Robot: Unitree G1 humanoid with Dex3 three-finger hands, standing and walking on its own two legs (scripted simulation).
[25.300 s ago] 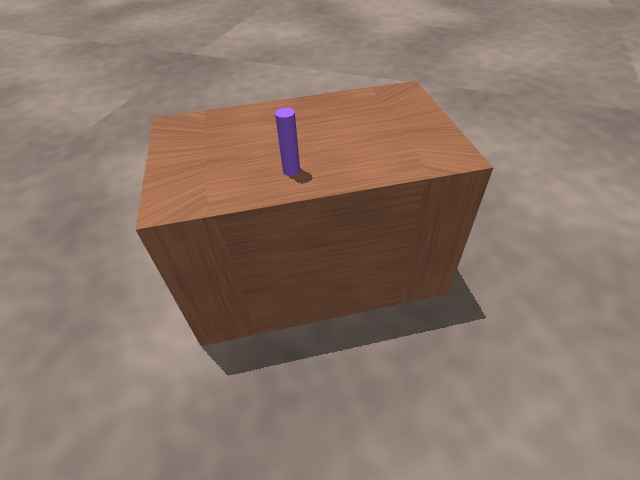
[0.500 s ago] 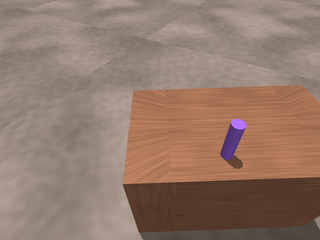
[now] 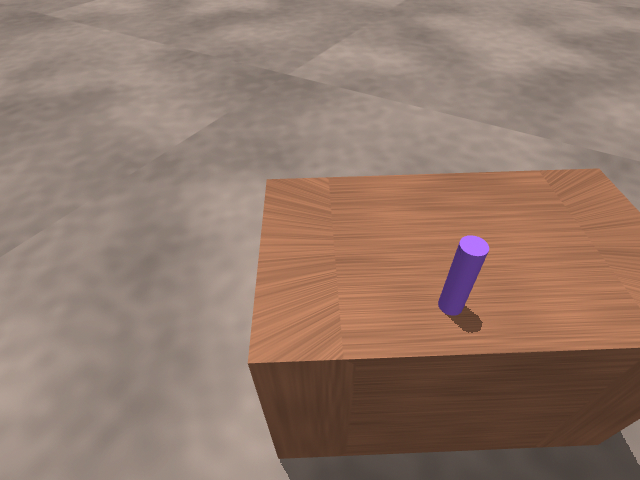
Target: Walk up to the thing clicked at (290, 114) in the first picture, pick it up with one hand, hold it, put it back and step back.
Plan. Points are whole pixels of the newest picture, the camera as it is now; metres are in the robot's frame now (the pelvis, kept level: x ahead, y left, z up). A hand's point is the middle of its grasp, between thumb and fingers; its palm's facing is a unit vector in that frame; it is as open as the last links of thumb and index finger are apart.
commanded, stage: home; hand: right
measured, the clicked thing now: (461, 278) +0.49 -0.23 -0.09
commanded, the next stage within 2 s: stand in 1.04 s
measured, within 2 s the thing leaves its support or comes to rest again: neither
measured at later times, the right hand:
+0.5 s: hand out of the picture +0.09 -0.24 -0.15, palm faces -0.04 +0.93 -0.37, open 17.3 cm
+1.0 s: hand out of the picture +0.10 -0.24 -0.15, palm faces -0.03 +0.93 -0.36, open 17.3 cm
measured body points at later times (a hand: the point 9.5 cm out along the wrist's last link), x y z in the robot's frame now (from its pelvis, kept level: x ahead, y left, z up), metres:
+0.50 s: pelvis +0.02 +0.01 +0.00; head +0.02 +0.02 +0.45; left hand +0.08 +0.31 -0.14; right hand +0.09 -0.29 -0.13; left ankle +0.03 +0.13 -0.75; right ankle +0.01 -0.12 -0.75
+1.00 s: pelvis +0.03 +0.02 +0.00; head +0.04 +0.03 +0.45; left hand +0.09 +0.32 -0.14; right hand +0.10 -0.28 -0.13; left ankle +0.03 +0.13 -0.75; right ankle +0.01 -0.12 -0.75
